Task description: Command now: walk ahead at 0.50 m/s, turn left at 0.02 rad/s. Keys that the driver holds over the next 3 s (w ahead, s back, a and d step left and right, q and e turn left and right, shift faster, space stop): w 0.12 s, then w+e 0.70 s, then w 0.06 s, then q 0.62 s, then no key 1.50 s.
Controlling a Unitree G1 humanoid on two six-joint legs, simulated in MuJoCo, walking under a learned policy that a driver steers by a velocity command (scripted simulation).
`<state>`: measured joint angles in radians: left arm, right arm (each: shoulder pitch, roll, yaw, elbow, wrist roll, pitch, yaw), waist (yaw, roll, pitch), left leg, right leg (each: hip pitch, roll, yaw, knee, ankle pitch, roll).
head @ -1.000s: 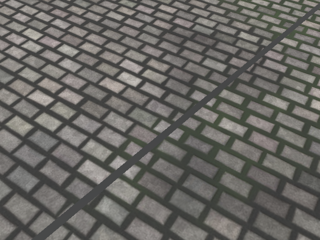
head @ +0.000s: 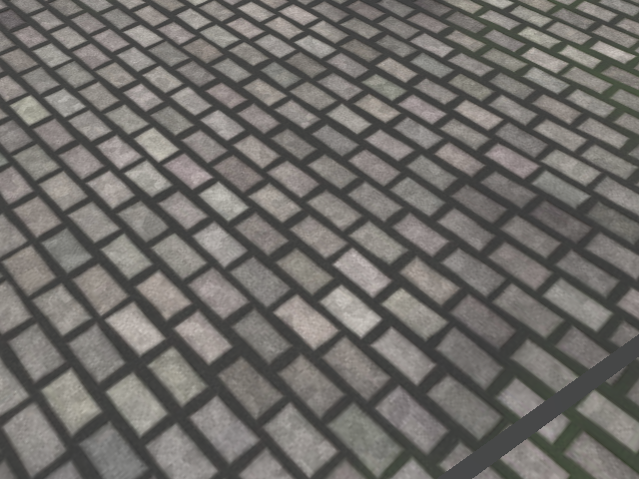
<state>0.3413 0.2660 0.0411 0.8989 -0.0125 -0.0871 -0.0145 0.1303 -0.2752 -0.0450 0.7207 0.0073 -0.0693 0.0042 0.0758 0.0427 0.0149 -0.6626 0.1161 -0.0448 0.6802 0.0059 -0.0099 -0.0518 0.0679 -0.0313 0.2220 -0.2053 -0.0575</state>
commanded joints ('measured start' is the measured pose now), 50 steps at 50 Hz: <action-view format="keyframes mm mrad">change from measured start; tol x32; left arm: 1 26 179 39 -31 -10 -2 7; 50 -83 136 53 -179 17 20 26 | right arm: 1 -116 -41 -4 -92 9 -20 13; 10 338 -246 -80 -14 -16 -19 12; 50 -21 -54 -15 -1 -10 -32 4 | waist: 1 14 -99 34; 10 -176 238 -434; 19 -59 36 5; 38 49 -183 -362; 50 -40 -108 -43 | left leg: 1 54 -37 36 -102 81 5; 8 550 -70 42 -200 -35 126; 10 1084 316 -619 -304 -216 315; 17 494 142 -71 -540 -70 201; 29 714 170 214 -527 130 166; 34 777 168 276 -174 732 111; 36 413 71 298 362 263 26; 37 -5 -169 146 710 -576 -36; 38 -113 -132 -59 763 -575 -7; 50 165 -36 60 12 99 -28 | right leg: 1 -27 -261 121 -68 259 -144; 8 -19 -233 90 381 580 -56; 10 -590 -18 112 969 -387 27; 11 -682 -74 176 1061 -360 18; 30 -676 -166 11 430 181 10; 35 -152 1 -86 335 65 -110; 38 448 -403 839 64 -113 -368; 50 -162 -158 77 21 634 -142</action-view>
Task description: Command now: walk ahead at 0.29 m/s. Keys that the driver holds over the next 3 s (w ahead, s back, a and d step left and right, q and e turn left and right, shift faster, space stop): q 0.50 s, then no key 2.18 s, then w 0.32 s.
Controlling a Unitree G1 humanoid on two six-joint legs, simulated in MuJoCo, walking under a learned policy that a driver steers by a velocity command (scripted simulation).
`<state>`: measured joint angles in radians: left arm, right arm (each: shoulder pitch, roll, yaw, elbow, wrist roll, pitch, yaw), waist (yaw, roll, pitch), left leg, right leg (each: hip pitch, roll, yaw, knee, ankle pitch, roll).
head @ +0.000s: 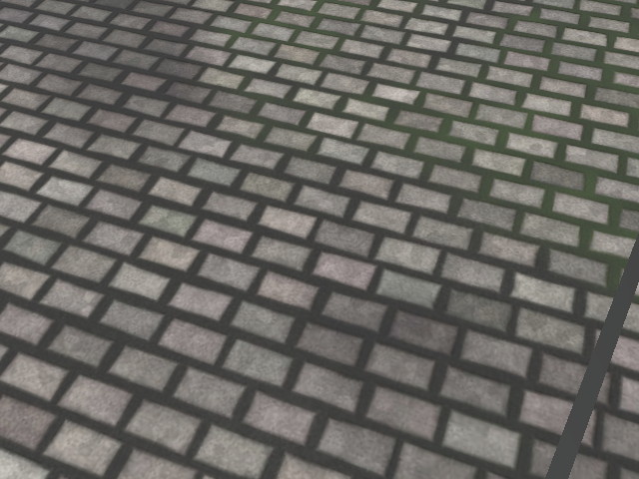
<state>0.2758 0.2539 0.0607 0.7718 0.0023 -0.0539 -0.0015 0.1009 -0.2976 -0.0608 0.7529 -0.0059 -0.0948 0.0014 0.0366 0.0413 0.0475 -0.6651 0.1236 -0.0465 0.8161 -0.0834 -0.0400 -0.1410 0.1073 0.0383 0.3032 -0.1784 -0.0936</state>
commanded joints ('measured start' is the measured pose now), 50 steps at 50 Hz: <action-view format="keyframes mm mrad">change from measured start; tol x32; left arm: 1 -2 150 31 -40 5 -12 14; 50 -110 104 0 -39 20 11 10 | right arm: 1 -7 -35 1 -35 9 -8 13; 50 77 -47 -8 -79 -18 117 -14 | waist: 1 12 -107 -83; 11 -35 278 -380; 29 -22 116 -174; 32 -46 -316 -107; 50 -25 29 -104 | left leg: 1 188 -55 61 -166 251 9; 8 248 -129 70 -319 74 102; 11 840 254 -567 -373 791 442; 16 384 67 -351 -526 -8 282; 28 363 -7 -392 -467 -167 214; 36 90 -216 -134 320 -392 -27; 42 316 -143 17 -141 -351 -58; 47 656 6 -114 -384 273 64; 50 461 -39 -99 -409 -50 94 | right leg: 1 -54 -209 5 -59 576 -98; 9 79 -210 -39 403 619 6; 11 -411 51 -16 1005 -492 131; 13 -494 -55 92 1094 -400 122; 29 -108 -87 12 161 -20 111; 32 -113 -489 482 -42 130 -167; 42 13 -299 169 95 400 -103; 50 -72 -140 7 172 28 124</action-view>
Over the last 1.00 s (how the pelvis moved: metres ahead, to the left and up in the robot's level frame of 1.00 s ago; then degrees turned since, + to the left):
0.53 -0.06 0.00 -23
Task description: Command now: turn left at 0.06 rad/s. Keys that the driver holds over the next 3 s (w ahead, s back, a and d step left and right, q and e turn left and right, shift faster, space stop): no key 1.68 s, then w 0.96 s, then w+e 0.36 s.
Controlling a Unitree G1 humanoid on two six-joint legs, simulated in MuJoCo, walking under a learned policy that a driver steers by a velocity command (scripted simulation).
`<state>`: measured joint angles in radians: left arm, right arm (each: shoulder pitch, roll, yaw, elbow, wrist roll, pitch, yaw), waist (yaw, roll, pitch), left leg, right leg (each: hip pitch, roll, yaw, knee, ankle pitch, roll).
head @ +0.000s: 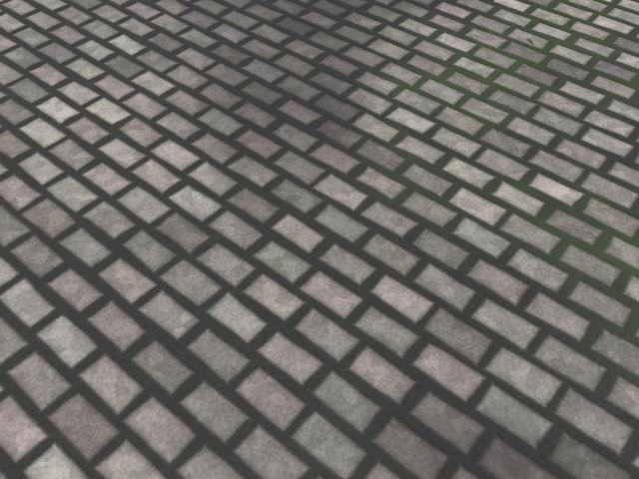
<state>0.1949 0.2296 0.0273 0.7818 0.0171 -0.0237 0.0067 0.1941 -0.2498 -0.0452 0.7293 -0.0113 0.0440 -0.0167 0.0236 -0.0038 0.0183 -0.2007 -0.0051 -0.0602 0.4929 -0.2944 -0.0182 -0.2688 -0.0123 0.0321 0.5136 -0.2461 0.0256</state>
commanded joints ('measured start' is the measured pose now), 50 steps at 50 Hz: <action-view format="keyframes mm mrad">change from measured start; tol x2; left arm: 1 -35 124 34 -44 0 -10 7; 31 32 103 39 211 -16 22 42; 50 63 73 22 294 -18 26 44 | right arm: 1 -17 -102 -23 -53 -11 -30 5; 37 93 -63 4 216 8 -58 -19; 50 131 -47 16 283 10 -57 -22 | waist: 1 -13 73 -47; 7 -5 59 -2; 17 -9 13 0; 50 -15 4 37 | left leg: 1 -30 76 -75 -87 150 60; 4 -72 68 -70 -91 121 47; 9 -88 58 -67 -94 81 43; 50 -57 7 7 -103 105 27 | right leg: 1 58 -22 17 -34 116 -1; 17 98 -25 21 -52 136 3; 50 80 -8 0 -81 115 -11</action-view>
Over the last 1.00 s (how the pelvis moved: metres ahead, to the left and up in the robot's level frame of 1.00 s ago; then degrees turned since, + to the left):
0.18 0.01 -0.01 20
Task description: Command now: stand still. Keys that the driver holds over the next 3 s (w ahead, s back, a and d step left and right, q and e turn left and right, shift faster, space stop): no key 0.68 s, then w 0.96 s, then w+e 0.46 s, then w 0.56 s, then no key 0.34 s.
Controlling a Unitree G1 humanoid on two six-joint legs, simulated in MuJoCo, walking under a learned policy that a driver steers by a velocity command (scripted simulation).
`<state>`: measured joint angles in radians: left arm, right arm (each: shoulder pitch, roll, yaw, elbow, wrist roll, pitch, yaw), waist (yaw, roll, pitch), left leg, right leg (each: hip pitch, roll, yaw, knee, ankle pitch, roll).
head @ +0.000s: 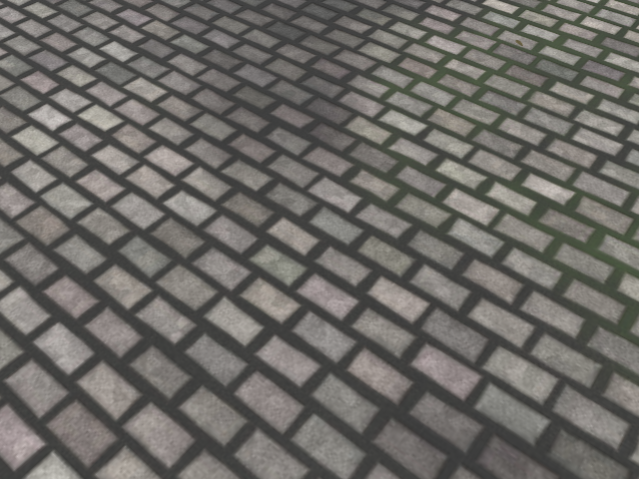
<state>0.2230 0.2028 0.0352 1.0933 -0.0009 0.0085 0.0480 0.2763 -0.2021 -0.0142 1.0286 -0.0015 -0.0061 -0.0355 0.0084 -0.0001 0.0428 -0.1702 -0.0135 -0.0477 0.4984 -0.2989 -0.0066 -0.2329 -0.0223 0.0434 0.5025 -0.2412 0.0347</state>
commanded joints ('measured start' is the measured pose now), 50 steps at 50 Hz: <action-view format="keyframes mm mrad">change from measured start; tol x8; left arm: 1 37 98 13 -15 0 -6 3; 44 71 11 -14 -52 -27 -96 -32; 47 250 19 -5 1 -33 -116 -40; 49 529 255 60 60 -31 -129 -55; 50 483 181 34 43 -6 -138 -57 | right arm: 1 52 -94 -14 -13 0 -6 -3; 35 148 -45 4 58 3 -4 -8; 43 230 -151 -39 40 35 -47 1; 50 -22 -74 -17 -115 42 -110 12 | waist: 1 0 0 13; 35 -5 2 4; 44 -33 192 132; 47 83 134 151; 49 160 -339 46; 50 117 -230 46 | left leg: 1 -87 15 -5 -108 109 15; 34 -99 10 11 -99 103 8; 38 -181 4 -9 -107 -429 66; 43 -89 215 -330 -255 -535 199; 45 -166 267 -399 -291 -497 224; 47 -309 168 -243 -160 -342 154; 48 -440 45 -57 110 -165 86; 49 -590 -48 69 462 -155 37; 50 -678 -14 -36 668 -215 54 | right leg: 1 43 2 -12 -70 110 -20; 34 20 12 -17 -66 97 -29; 37 -30 56 -54 -33 -322 -52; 39 -117 40 -28 -17 -450 -80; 44 -210 48 -85 226 -189 -91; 46 -46 42 -80 84 -192 -126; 47 104 33 -44 -22 -155 -131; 48 256 -76 174 -137 -208 -175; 49 403 -305 596 -299 -223 -302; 50 402 -366 725 -328 -180 -328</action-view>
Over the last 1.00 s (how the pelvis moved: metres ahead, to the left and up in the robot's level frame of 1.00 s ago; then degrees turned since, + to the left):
0.00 0.01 0.00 0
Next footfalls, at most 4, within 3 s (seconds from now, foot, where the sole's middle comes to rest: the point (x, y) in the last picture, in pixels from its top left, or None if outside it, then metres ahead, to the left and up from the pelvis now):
1.38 left None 0.44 0.11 -0.77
1.94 right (393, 375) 0.75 -0.13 -0.77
2.46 left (334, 262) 1.09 0.00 -0.77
2.92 right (431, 217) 1.25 -0.27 -0.77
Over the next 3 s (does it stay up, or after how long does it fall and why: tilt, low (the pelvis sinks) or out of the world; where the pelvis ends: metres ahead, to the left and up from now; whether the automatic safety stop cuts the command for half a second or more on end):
stays up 1.14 -0.13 -0.01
